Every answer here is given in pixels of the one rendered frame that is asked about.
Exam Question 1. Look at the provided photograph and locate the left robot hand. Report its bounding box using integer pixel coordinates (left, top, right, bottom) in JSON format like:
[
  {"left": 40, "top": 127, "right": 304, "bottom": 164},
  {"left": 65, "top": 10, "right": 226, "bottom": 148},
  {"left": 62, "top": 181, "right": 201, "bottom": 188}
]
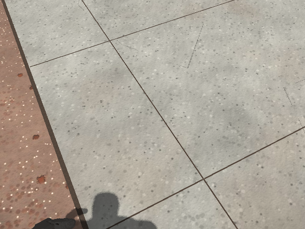
[{"left": 31, "top": 218, "right": 76, "bottom": 229}]

